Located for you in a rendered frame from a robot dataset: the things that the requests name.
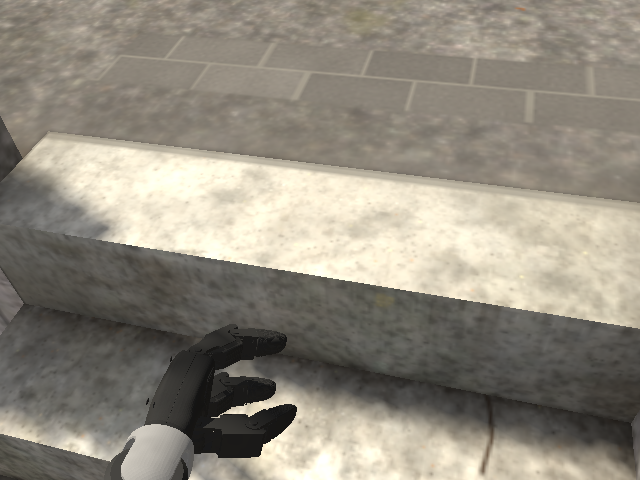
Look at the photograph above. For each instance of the robot left hand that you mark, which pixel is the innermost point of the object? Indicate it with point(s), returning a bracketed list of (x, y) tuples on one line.
[(189, 394)]

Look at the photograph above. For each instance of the robot left forearm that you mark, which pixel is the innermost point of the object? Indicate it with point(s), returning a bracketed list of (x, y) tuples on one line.
[(153, 452)]

